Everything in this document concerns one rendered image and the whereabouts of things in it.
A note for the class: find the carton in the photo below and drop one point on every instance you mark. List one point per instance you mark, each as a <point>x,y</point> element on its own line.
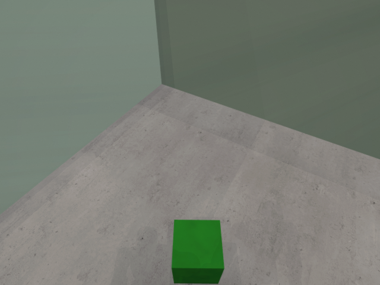
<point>197,255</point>

